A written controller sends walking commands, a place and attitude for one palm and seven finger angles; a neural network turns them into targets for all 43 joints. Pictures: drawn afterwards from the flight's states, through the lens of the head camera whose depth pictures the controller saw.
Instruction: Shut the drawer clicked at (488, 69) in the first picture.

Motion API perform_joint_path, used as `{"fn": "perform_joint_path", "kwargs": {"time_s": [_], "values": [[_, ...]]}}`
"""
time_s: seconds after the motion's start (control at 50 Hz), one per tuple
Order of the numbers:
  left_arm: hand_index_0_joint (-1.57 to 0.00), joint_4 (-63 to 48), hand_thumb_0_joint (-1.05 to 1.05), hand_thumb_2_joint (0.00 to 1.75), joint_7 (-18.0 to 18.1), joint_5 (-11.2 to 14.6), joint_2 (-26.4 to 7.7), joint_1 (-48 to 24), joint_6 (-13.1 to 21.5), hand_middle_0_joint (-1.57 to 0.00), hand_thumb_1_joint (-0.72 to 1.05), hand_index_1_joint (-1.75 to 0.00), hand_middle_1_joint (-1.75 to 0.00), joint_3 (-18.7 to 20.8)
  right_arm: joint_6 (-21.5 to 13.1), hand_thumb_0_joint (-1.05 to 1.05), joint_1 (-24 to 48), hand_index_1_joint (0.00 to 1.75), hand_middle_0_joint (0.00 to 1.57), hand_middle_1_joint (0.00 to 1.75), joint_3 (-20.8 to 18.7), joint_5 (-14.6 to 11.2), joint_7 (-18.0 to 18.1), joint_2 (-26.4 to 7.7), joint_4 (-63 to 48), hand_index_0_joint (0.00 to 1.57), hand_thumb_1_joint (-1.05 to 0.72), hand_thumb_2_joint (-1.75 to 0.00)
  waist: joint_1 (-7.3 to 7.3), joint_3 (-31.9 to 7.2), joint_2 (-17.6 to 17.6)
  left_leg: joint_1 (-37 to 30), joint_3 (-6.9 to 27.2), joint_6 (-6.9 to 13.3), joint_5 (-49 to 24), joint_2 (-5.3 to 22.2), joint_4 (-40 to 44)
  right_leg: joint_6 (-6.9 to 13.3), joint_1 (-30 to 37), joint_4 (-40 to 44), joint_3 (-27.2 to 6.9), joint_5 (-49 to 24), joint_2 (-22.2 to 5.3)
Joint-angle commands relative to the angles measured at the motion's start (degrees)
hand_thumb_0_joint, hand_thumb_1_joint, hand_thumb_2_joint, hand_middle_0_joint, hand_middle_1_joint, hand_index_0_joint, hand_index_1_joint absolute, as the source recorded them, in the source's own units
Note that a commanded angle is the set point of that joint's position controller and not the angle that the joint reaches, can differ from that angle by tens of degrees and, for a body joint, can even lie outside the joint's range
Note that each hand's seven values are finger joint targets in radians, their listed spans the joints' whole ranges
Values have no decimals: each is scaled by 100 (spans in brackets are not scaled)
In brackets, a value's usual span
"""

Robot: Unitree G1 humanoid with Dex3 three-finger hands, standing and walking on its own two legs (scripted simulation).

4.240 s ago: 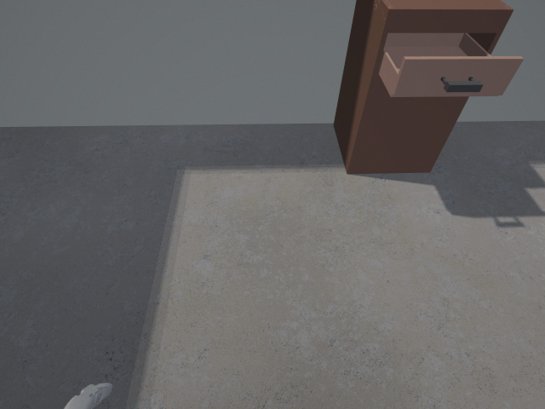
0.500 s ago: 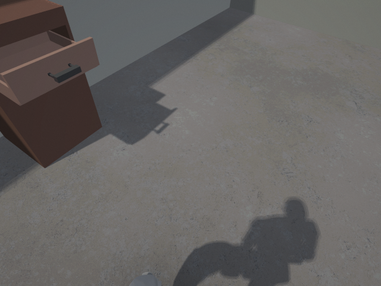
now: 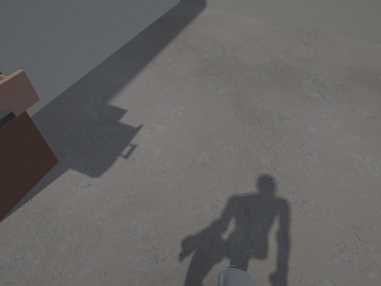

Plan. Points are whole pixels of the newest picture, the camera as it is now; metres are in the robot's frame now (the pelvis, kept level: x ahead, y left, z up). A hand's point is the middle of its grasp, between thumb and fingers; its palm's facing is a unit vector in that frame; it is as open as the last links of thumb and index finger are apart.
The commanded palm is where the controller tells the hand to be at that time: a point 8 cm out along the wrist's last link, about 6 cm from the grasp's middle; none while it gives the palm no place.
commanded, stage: walk to a spot facing it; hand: left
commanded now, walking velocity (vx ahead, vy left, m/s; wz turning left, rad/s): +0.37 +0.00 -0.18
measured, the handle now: out of the picture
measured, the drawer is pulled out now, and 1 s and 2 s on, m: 0.20 0.20 0.20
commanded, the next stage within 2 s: turn to face it in 1.00 s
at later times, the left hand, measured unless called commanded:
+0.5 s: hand (137, 249) +0.24 +0.14 -0.17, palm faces +0.03 -0.98 -0.19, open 7.2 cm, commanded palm none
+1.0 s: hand (142, 155) +0.54 +0.17 -0.16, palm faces -0.08 -0.98 -0.20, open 7.3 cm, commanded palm none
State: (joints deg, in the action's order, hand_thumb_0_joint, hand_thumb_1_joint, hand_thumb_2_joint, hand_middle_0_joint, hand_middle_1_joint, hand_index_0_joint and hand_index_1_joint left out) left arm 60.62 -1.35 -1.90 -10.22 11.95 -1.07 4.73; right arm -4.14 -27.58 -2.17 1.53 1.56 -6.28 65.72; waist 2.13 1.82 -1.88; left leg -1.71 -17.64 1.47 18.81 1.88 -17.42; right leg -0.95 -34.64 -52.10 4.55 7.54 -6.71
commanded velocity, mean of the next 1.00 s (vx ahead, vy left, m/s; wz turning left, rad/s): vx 0.36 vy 0.00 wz -0.14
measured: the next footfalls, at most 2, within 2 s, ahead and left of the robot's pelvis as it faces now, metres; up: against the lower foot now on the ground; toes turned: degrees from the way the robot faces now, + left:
right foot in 0.16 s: +0.22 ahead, -0.13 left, +0.00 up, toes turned -11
left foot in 0.64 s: +0.46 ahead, +0.10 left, +0.00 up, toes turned +9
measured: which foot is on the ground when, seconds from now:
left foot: down 0.00-0.16, up 0.18-0.62, down 0.64-1.00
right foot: up 0.00-0.14, down 0.16-0.64, up 0.66-1.00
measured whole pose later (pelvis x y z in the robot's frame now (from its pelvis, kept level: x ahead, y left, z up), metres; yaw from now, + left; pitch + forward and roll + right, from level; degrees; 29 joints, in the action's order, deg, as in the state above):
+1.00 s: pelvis +0.45 -0.01 +0.00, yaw -8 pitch -1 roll +1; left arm 59.0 -1.0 -1.6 -10.4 11.2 -0.5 4.8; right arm -3.3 -20.8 -3.3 1.6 0.8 -8.6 63.7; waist 0.7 2.6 -0.6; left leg 3.0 -16.8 0.4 15.2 3.4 -20.0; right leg -1.1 -32.5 -51.5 4.0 10.1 -8.0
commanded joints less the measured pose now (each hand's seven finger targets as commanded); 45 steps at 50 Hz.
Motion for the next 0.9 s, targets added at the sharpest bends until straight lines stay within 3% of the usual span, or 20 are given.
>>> {"fn": "perform_joint_path", "kwargs": {"time_s": [0.0, 0.06, 0.08, 0.1, 0.12, 0.14, 0.16, 0.18, 0.24, 0.3, 0.4, 0.52, 0.54, 0.58, 0.6, 0.62, 0.64, 0.7, 0.76, 0.88], "values": [[-20, -632, 0, 90, -38, 20, 50, -1035, 233, -20, 90, -30, -30, -116, -88, 0, -668, 30, 20, 30, -110, 44, 24, -734, -3, 20, -90, -90, 231, 740, 807, -241, 795, 537, -2778, 1757, 508, 167, -401, 1166, 313, 342, 113], [-20, -485, 0, 90, -3, 21, -24, -466, 315, -20, 90, -30, -30, -102, -51, 0, -558, 30, 20, 30, -125, 31, 16, -873, 53, 20, -90, -90, -115, 359, 883, -276, 502, 465, -4740, 1740, -385, 430, 715, 1591, 654, 694, 570], [-20, -301, 0, 90, 17, 6, -119, 104, 361, -20, 90, -30, -30, -70, -42, 0, -453, 30, 20, 30, -137, 4, 17, -929, 41, 20, -90, -90, -368, 6, 877, -219, 376, 351, -5230, 1653, -1057, 512, 1477, 1851, 738, 559, 719], [-20, -29, 0, 90, 41, -19, -319, 943, 418, -20, 90, -30, -30, 2, -47, 0, -250, 30, 20, 30, -153, -39, -3, -987, -13, 20, -90, -90, -795, -451, 689, 265, 197, 171, -5009, 1471, -2089, 595, 2684, 2165, 709, 112, 745], [-20, 192, 0, 90, 103, -44, -793, 1690, 490, -20, 90, -30, -30, 130, -56, 0, -268, 30, 20, 30, -135, -106, -82, -817, -104, 20, -90, -90, -1086, -1063, -67, 1639, 106, -29, -3510, 1151, -3549, 929, 4256, 2272, -392, 205, -203], [-20, 301, 0, 90, 189, 27, -1331, 2246, 500, -20, 90, -30, -30, 264, -74, 0, -384, 30, 20, 30, -70, -163, -89, -464, -319, 20, -90, -90, -1087, -1657, -1256, 3285, 377, -297, 1019, 152, -5406, 1674, 5453, 2843, -3140, -383, -1744], [-20, 267, 0, 90, 220, 135, -1500, 2015, 461, -20, 90, -30, -30, 287, -32, 0, 102, 30, 20, 30, -94, -167, -75, -569, -477, 20, -90, -90, -1030, -1365, -749, 3777, 1277, -126, 1366, 222, -6337, 1870, 5088, 3429, -3502, -206, -1992], [-20, 136, 0, 90, 228, 133, -1288, 1433, 452, -20, 90, -30, -30, 250, -17, 0, 368, 30, 20, 30, -136, -157, -93, -498, -467, 20, -90, -90, -850, -833, -473, 3915, 1513, -85, 750, 561, -6560, 1689, 4312, 3607, -2952, 627, -1860], [-20, -50, 0, 90, 243, 103, -472, 489, 528, -20, 90, -30, -30, -34, 143, 0, 531, 30, 20, 30, -132, -30, -104, -251, -460, 20, -90, -90, -261, 311, 262, 3314, 1676, -143, -88, 943, -5708, 1100, 1904, 4060, -1548, 744, -1271], [-20, -48, 0, 90, 241, 32, -248, 500, 616, -20, 90, -30, -30, -89, 298, 0, 153, 30, 20, 30, -122, 11, -147, -110, -434, 20, -90, -90, 49, 405, -322, 3109, 1473, -297, -370, 911, -4909, 920, 1436, 4211, -636, 331, -886], [-20, 48, 0, 90, 195, 69, -433, 790, 677, -20, 90, -30, -30, -110, 255, 0, 1170, 30, 20, 30, -128, -6, -287, -292, -863, 20, -90, -90, -135, 445, -495, 3436, 1265, -415, -971, 849, -3362, 937, 2087, 4193, -352, -164, -684], [-20, 206, 0, 90, 220, 54, -643, 1259, 641, -20, 90, -30, -30, -96, 135, 0, 2237, 30, 20, 30, -102, -11, -369, -506, -1252, 20, -90, -90, -441, 557, -322, 3231, 986, -235, -846, 587, -2116, 860, 3007, 3853, -445, -1074, -916], [-20, 220, 0, 90, 230, 36, -694, 1239, 632, -20, 90, -30, -30, -75, 101, 0, 2126, 30, 20, 30, -123, -13, -356, -568, -1238, 20, -90, -90, -358, 441, -201, 2947, 984, -175, -658, 553, -1878, 865, 3145, 3586, -461, -1390, -973], [-20, 202, 0, 90, 233, 74, -773, 1071, 622, -20, 90, -30, -30, -54, 35, 0, 1046, 30, 20, 30, -201, 30, -279, -834, -900, 20, -90, -90, 167, -157, 168, 1326, 777, -68, -921, 212, -1262, 643, 2900, 2124, 9, -2321, -677], [-20, 141, 0, 90, 205, 115, -603, 1158, 613, -20, 90, -30, -30, -65, -4, 0, 167, 30, 20, 30, -322, 88, -210, -1293, -666, 20, -90, -90, 492, -775, 947, -163, 1581, 180, -1082, 816, -997, 370, 2022, 749, 291, -1543, -235], [-20, 27, 0, 90, 130, 184, -258, 1349, 602, -20, 90, -30, -30, -134, -13, 0, -485, 30, 20, 30, -483, 108, -153, -1972, -515, 20, -90, -90, 576, -1352, 2396, -1341, 3651, 760, -1343, 2336, -433, 117, 539, -1155, 545, 1781, 600], [-20, -156, 0, 90, 140, 140, -445, 922, 596, -20, 90, -30, -30, -131, 61, 0, -558, 30, 20, 30, -459, 12, -104, -2014, -495, 20, -90, -90, 626, -1241, 2003, -1198, 4083, 977, -1091, 2625, -4, 214, 79, -2049, -138, 2516, 536], [-20, -79, 0, 90, 73, 70, -284, 446, 507, -20, 90, -30, -30, -78, -32, 0, 647, 30, 20, 30, -249, 6, -66, -1171, -752, 20, -90, -90, 169, -18, 712, 594, 2871, 663, -748, 2187, 397, 184, -120, -2321, -448, 1323, -99], [-20, 57, 0, 90, 54, 12, 17, 876, 304, -20, 90, -30, -30, -87, -114, 0, 879, 30, 20, 30, -172, -10, -38, -872, -684, 20, -90, -90, -213, 22, 748, 1262, 1791, 430, -925, 1813, 585, 79, 351, -1888, -376, 865, -143], [-20, -281, 0, 90, 12, 16, 27, 331, 105, -20, 90, -30, -30, -35, -108, 0, 749, 30, 20, 30, -217, -24, -39, -864, -592, 20, -90, -90, -278, 452, 730, 1185, 1135, 572, -838, 1774, 980, -60, -79, -632, -273, 158, -283]]}}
